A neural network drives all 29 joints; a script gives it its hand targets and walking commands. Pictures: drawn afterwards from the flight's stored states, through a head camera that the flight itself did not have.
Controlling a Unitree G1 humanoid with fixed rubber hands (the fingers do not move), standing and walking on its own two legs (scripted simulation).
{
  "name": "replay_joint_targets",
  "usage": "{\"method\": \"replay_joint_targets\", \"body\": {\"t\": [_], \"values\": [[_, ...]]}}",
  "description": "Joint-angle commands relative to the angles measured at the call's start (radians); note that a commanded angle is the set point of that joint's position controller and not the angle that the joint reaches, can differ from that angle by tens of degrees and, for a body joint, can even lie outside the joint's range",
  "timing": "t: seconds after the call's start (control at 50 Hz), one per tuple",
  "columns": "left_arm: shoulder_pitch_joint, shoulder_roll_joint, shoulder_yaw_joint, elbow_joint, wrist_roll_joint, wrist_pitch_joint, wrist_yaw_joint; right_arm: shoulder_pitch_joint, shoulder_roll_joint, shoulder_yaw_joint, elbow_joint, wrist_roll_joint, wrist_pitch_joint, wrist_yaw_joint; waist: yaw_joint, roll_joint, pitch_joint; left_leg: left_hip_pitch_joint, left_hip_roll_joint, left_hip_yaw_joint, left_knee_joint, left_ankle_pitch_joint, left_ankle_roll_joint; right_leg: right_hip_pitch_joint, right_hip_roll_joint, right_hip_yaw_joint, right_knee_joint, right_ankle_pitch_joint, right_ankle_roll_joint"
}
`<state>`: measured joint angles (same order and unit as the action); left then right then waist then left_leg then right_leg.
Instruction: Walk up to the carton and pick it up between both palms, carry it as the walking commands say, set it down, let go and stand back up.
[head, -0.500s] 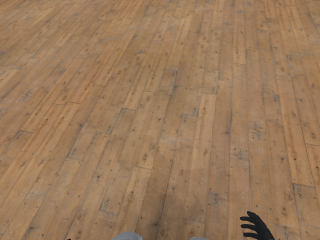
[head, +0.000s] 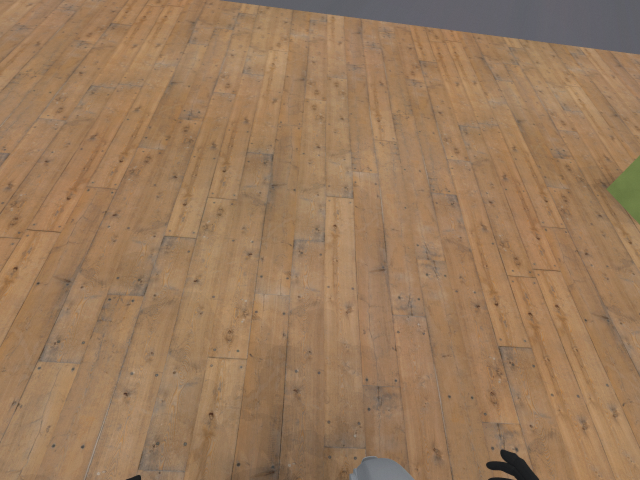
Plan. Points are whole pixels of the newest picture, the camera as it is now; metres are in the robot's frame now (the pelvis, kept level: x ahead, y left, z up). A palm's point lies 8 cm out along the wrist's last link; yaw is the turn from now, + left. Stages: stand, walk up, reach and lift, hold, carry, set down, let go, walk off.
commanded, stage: walk up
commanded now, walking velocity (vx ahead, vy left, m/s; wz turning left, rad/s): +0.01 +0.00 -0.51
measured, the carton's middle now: out of the picture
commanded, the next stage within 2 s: none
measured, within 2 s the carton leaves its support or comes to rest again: neither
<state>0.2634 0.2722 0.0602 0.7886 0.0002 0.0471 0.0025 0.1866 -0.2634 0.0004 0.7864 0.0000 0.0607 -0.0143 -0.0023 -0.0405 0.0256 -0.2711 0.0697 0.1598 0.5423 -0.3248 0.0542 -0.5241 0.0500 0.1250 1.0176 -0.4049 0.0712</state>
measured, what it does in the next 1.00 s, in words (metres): steps to the right, turning right: right foot, then left foot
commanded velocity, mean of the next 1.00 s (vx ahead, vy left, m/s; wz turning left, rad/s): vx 0.22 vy -0.04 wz -0.51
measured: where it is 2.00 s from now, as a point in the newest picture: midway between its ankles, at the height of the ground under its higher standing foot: (446, 381)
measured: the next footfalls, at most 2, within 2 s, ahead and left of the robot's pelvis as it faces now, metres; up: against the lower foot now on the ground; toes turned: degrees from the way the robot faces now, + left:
right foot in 0.44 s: +0.06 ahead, -0.18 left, +0.00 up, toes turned -7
left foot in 0.76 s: +0.07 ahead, +0.05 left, +0.00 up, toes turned -13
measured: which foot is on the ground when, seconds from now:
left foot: down 0.00-0.44, up 0.46-0.74, down 0.76-1.00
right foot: up 0.00-0.42, down 0.44-0.76, up 0.78-1.00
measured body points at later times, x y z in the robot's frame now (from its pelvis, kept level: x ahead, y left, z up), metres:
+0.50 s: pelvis +0.01 -0.06 -0.02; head +0.04 -0.08 +0.43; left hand +0.14 +0.19 -0.14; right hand +0.08 -0.34 -0.15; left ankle -0.02 +0.06 -0.71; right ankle +0.02 -0.17 -0.74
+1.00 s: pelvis +0.07 -0.11 +0.00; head +0.10 -0.11 +0.45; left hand +0.31 +0.07 -0.13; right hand -0.03 -0.36 -0.13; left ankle +0.03 +0.06 -0.74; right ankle +0.07 -0.30 -0.66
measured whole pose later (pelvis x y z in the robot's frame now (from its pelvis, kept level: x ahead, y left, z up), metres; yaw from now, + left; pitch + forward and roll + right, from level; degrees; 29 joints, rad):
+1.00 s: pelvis +0.07 -0.11 +0.00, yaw -27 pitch +3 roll -1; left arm 0.16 0.27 0.06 0.80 0.00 0.03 -0.08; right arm 0.40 -0.27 0.00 0.83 0.00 -0.01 -0.01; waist 0.00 0.00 -0.01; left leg -0.04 0.14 0.22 0.37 -0.37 -0.05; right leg -0.69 -0.04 0.05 1.02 -0.24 0.04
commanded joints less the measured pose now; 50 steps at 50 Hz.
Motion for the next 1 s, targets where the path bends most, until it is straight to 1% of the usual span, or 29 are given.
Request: {"method": "replay_joint_targets", "body": {"t": [0.0, 0.12, 0.2, 0.22, 0.26, 0.3, 0.34, 0.36, 0.38, 0.4, 0.42, 0.44, 0.46, 0.48, 0.5, 0.58, 0.6, 0.62, 0.64, 0.68, 0.7, 0.72, 0.74, 0.76, 0.78, 0.8, 0.84, 0.88, 0.98], "values": [[0.053, 0.048, 0.031, -0.008, 0.017, -0.001, -0.016, 0.055, -0.126, -0.073, -0.048, -0.008, -0.036, -0.009, 0.013, 0.228, -0.104, 0.306, 0.224, -0.049, -0.149, 0.671, -0.023, -0.088, -0.056, -0.104, 0.093, 0.043, 0.006], [-0.002, 0.031, 0.026, -0.022, 0.013, 0.001, -0.016, 0.062, -0.136, -0.078, -0.052, -0.012, -0.022, -0.005, -0.014, 0.229, -0.08, 0.33, 0.266, -0.036, -0.163, 0.543, 0.024, -0.129, -0.071, -0.138, 0.003, 0.024, 0.015], [-0.048, 0.035, 0.024, -0.034, 0.012, 0.0, -0.022, 0.038, -0.145, -0.083, -0.062, -0.013, -0.023, -0.003, -0.03, 0.206, -0.064, 0.316, 0.317, -0.037, -0.161, 0.443, 0.062, -0.124, -0.093, -0.14, -0.067, -0.007, 0.012], [-0.042, 0.05, 0.008, -0.056, 0.023, 0.002, -0.02, 0.031, -0.156, -0.089, -0.04, -0.023, -0.027, -0.005, -0.021, 0.228, -0.026, 0.297, 0.369, -0.046, -0.16, 0.42, 0.058, -0.132, -0.111, -0.109, -0.116, -0.003, 0.008], [-0.041, 0.05, 0.006, -0.062, 0.023, -0.003, -0.025, 0.015, -0.159, -0.091, -0.045, -0.024, -0.032, -0.002, -0.018, 0.222, -0.031, 0.298, 0.387, -0.031, -0.139, 0.447, 0.06, -0.088, -0.129, -0.109, -0.205, -0.027, 0.0], [-0.014, 0.051, 0.004, -0.06, 0.022, -0.014, -0.026, 0.006, -0.164, -0.095, -0.046, -0.025, -0.033, 0.001, -0.01, 0.215, -0.072, 0.307, 0.369, 0.005, -0.077, 0.526, 0.051, -0.005, -0.114, -0.119, -0.304, -0.037, -0.025], [0.087, 0.072, 0.015, -0.036, 0.023, -0.029, -0.018, -0.027, -0.175, -0.098, -0.055, -0.018, -0.028, 0.006, 0.047, 0.167, -0.143, 0.254, 0.293, 0.073, 0.072, 0.544, 0.007, 0.184, -0.064, -0.123, -0.487, 0.075, -0.07], [0.14, 0.11, 0.03, -0.024, 0.026, -0.038, -0.01, -0.044, -0.174, -0.099, -0.065, -0.01, -0.023, 0.012, 0.086, 0.089, -0.163, 0.175, 0.215, 0.101, 0.222, 0.447, -0.035, 0.291, -0.052, -0.056, -0.555, 0.295, -0.105], [0.175, 0.186, 0.047, -0.011, 0.04, -0.046, 0.002, -0.065, -0.15, -0.094, -0.094, -0.006, -0.017, 0.019, 0.098, -0.119, -0.148, -0.049, 0.106, 0.104, 0.43, -0.011, -0.077, 0.404, -0.193, 0.221, -0.597, 0.639, -0.173], [0.193, 0.254, 0.06, 0.005, 0.043, -0.046, 0.015, -0.106, -0.104, -0.079, -0.127, -0.012, -0.008, 0.023, 0.096, -0.254, -0.092, -0.268, -0.002, 0.045, 0.539, -0.4, -0.108, 0.46, -0.304, 0.476, -0.631, 0.883, -0.243], [0.19, 0.246, 0.048, 0.015, 0.038, -0.044, 0.021, -0.144, -0.096, -0.07, -0.127, -0.016, -0.001, 0.024, 0.085, -0.19, -0.041, -0.268, -0.009, -0.075, 0.589, -0.382, -0.116, 0.349, -0.343, 0.536, -0.703, 0.754, -0.272], [0.136, 0.222, 0.037, 0.002, 0.035, -0.038, 0.023, -0.145, -0.111, -0.072, -0.124, -0.018, 0.003, 0.025, 0.059, -0.12, 0.007, -0.241, -0.004, -0.141, 0.575, -0.301, -0.115, 0.255, -0.321, 0.497, -0.736, 0.547, -0.261], [0.071, 0.224, 0.034, -0.028, 0.034, -0.034, 0.025, -0.121, -0.126, -0.076, -0.125, -0.012, 0.006, 0.027, 0.029, -0.138, 0.034, -0.268, -0.01, -0.16, 0.564, -0.267, -0.118, 0.236, -0.286, 0.453, -0.746, 0.426, -0.245], [0.015, 0.215, 0.03, -0.047, 0.03, -0.033, 0.029, -0.109, -0.131, -0.076, -0.111, -0.006, 0.005, 0.029, 0.012, -0.174, 0.021, -0.257, -0.013, -0.171, 0.544, -0.233, -0.119, 0.236, -0.259, 0.413, -0.739, 0.406, -0.248], [0.01, 0.191, 0.023, -0.049, 0.024, -0.036, 0.025, -0.088, -0.127, -0.076, -0.094, -0.005, 0.004, 0.028, -0.005, -0.155, -0.01, -0.233, -0.03, -0.176, 0.547, -0.195, -0.111, 0.258, -0.222, 0.355, -0.726, 0.431, -0.231], [0.058, 0.161, 0.016, -0.057, 0.027, -0.042, 0.033, -0.105, -0.091, -0.062, -0.108, -0.005, -0.005, 0.01, 0.035, -0.135, -0.074, -0.229, -0.06, -0.156, 0.44, -0.126, -0.093, 0.311, -0.212, 0.367, -0.708, 0.395, -0.224], [0.1, 0.181, 0.029, -0.041, 0.038, -0.034, 0.004, -0.048, -0.105, -0.07, -0.093, -0.017, -0.01, 0.017, 0.041, -0.203, -0.161, -0.105, -0.075, -0.099, 0.332, -0.228, -0.082, 0.277, -0.135, 0.334, -0.819, -0.185, -0.191], [-0.013, 0.191, 0.021, -0.079, 0.033, -0.017, -0.021, -0.067, -0.121, -0.08, -0.093, -0.016, -0.009, 0.02, 0.021, -0.286, -0.076, 0.011, -0.106, -0.043, 0.228, -0.216, -0.098, 0.104, -0.097, 0.312, -0.895, -0.275, -0.137], [-0.099, 0.175, 0.014, -0.107, 0.031, -0.009, -0.033, -0.019, -0.122, -0.084, -0.077, -0.012, -0.014, 0.015, -0.017, -0.285, -0.03, 0.182, -0.121, -0.022, 0.104, -0.218, -0.097, -0.057, -0.056, 0.265, -0.895, -0.211, -0.095], [-0.126, 0.136, 0.002, -0.099, 0.028, -0.02, -0.034, 0.196, -0.131, -0.097, -0.003, 0.005, -0.04, -0.009, -0.118, -0.102, -0.05, 0.571, -0.074, -0.018, -0.257, -0.048, -0.087, -0.228, -0.005, 0.171, -0.7, -0.029, -0.031], [-0.113, 0.105, -0.001, -0.1, 0.031, -0.035, -0.03, 0.294, -0.177, -0.108, 0.043, 0.007, -0.051, -0.02, -0.148, 0.08, -0.118, 0.695, 0.092, -0.155, -0.331, -0.023, -0.066, -0.297, 0.022, 0.103, -0.462, -0.054, -0.032], [-0.133, 0.077, 0.001, -0.116, 0.04, -0.043, -0.033, 0.272, -0.241, -0.12, 0.045, -0.016, -0.055, -0.033, -0.135, 0.264, -0.123, 0.599, 0.398, -0.429, -0.326, -0.141, -0.014, -0.378, -0.012, 0.056, -0.146, -0.007, -0.055], [-0.155, 0.088, 0.005, -0.123, 0.054, -0.04, -0.045, 0.195, -0.248, -0.119, 0.014, -0.022, -0.058, -0.035, -0.094, 0.221, -0.035, 0.439, 0.49, -0.465, -0.379, -0.301, 0.036, -0.428, -0.098, 0.031, 0.026, 0.018, -0.035], [-0.155, 0.076, 0.007, -0.13, 0.066, -0.039, -0.062, 0.171, -0.222, -0.114, 0.002, -0.021, -0.068, -0.036, -0.043, 0.161, 0.034, 0.328, 0.473, -0.454, -0.426, -0.356, 0.021, -0.423, -0.115, 0.021, 0.094, 0.098, -0.011], [-0.166, 0.106, 0.012, -0.121, 0.072, -0.03, -0.075, 0.072, -0.232, -0.108, -0.022, -0.025, -0.073, -0.033, -0.022, 0.16, 0.052, 0.28, 0.432, -0.406, -0.445, -0.384, 0.034, -0.402, -0.131, -0.021, 0.113, 0.129, -0.014], [-0.149, 0.107, 0.012, -0.111, 0.072, -0.034, -0.086, 0.063, -0.207, -0.107, -0.029, -0.035, -0.087, -0.023, -0.018, 0.165, 0.068, 0.264, 0.41, -0.383, -0.429, -0.374, 0.039, -0.38, -0.141, -0.034, 0.134, 0.156, -0.019], [-0.112, 0.082, 0.008, -0.078, 0.064, -0.041, -0.096, 0.138, -0.161, -0.098, -0.003, -0.04, -0.113, -0.011, -0.026, 0.133, 0.028, 0.318, 0.332, -0.223, -0.409, -0.236, 0.001, -0.335, -0.139, -0.089, 0.092, 0.177, -0.02], [-0.116, 0.062, 0.002, -0.054, 0.057, -0.046, -0.098, 0.191, -0.151, -0.093, 0.004, -0.036, -0.123, 0.0, -0.044, 0.151, 0.007, 0.386, 0.289, -0.1, -0.399, -0.076, -0.016, -0.333, -0.134, -0.129, 0.084, 0.22, -0.028], [-0.224, 0.027, -0.009, -0.079, 0.038, -0.046, -0.1, 0.185, -0.169, -0.086, 0.014, -0.039, -0.118, 0.023, -0.038, 0.195, 0.098, 0.292, 0.251, 0.042, -0.391, 0.092, -0.018, -0.203, -0.15, -0.198, -0.179, 0.253, -0.047]]}}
